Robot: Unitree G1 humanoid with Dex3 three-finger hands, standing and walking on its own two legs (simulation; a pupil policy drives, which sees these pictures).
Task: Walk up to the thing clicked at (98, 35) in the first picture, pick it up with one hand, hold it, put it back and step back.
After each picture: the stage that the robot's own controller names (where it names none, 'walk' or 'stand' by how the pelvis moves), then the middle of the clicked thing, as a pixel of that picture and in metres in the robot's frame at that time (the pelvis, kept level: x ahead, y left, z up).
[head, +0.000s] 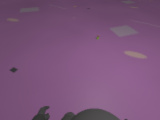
stand; (97, 37) +2.03 -0.22 -0.72
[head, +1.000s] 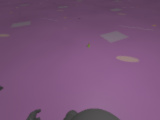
walk; (88, 45) +1.91 +0.15 -0.70
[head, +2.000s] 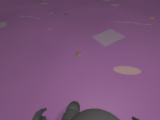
walk; (78, 53) +1.29 +0.31 -0.72
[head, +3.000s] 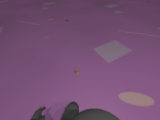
walk; (77, 71) +0.86 +0.24 -0.72
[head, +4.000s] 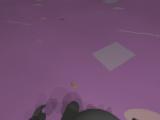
stand; (74, 84) +0.55 +0.23 -0.71
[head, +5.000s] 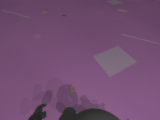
stand; (72, 88) +0.46 +0.17 -0.71
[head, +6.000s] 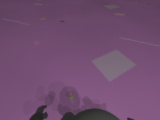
stand; (70, 95) +0.41 +0.19 -0.72
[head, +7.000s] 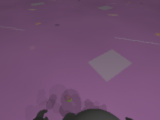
stand; (68, 98) +0.38 +0.25 -0.72
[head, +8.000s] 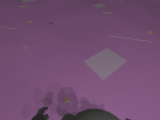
stand; (65, 99) +0.35 +0.26 -0.72
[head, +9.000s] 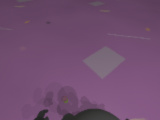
stand; (65, 99) +0.34 +0.27 -0.72
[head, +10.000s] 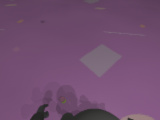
stand; (63, 99) +0.32 +0.29 -0.72
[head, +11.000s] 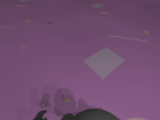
stand; (66, 98) +0.37 +0.24 -0.73
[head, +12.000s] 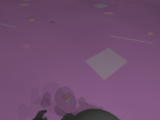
stand; (67, 98) +0.37 +0.23 -0.73
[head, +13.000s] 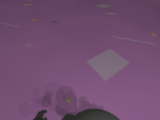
stand; (67, 98) +0.37 +0.22 -0.73
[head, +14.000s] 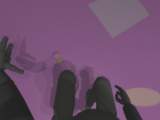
go down; (58, 58) +0.43 +0.28 -0.36
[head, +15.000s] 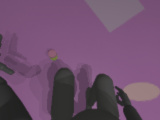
go down; (53, 55) +0.42 +0.31 -0.30
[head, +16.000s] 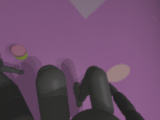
close in; (20, 52) +0.39 +0.35 -0.22
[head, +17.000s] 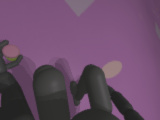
close; (12, 53) +0.39 +0.34 -0.21
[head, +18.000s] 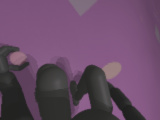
lift; (18, 58) +0.35 +0.32 -0.22
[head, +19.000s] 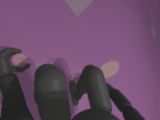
lift; (19, 61) +0.34 +0.31 -0.22
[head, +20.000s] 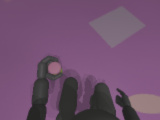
lift; (56, 69) +0.31 +0.23 -0.01
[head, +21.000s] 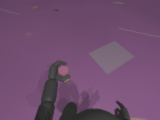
hold; (64, 73) +0.32 +0.18 +0.01
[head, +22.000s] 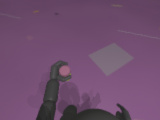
hold; (65, 73) +0.32 +0.17 +0.02
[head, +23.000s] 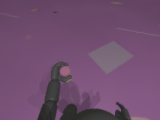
hold; (66, 74) +0.32 +0.16 +0.01
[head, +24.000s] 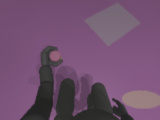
crouch; (56, 58) +0.41 +0.23 -0.07
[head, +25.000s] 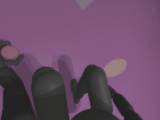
lower; (12, 54) +0.37 +0.33 -0.23
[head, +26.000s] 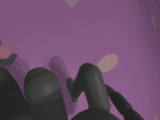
lower; (4, 54) +0.39 +0.33 -0.22
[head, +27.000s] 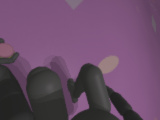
lower; (6, 52) +0.39 +0.34 -0.22
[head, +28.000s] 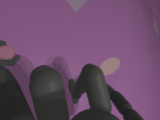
lower; (7, 54) +0.38 +0.34 -0.22
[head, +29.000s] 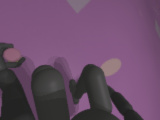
loosen; (13, 56) +0.37 +0.33 -0.22
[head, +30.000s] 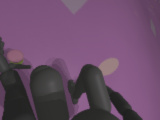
withdraw; (16, 58) +0.38 +0.31 -0.22
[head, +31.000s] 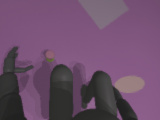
stand; (50, 56) +0.40 +0.28 -0.27
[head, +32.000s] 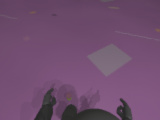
stand; (69, 96) +0.35 +0.17 -0.64
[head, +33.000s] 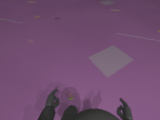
stand; (70, 96) +0.38 +0.19 -0.67
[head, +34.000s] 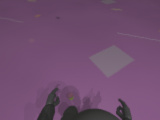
stand; (71, 96) +0.37 +0.19 -0.67
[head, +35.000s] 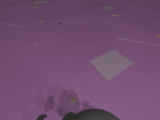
walk; (72, 98) +0.39 +0.17 -0.72
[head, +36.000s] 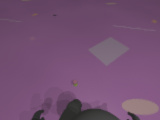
walk; (75, 83) +0.53 +0.20 -0.70
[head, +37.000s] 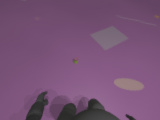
walk; (75, 60) +0.86 +0.17 -0.70
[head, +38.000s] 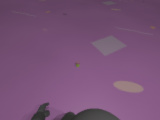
stand; (77, 64) +0.99 +0.19 -0.71
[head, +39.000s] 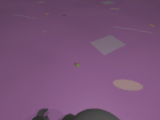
stand; (77, 64) +1.00 +0.22 -0.72
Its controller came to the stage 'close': yes
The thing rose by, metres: 0.72
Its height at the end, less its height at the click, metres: +0.00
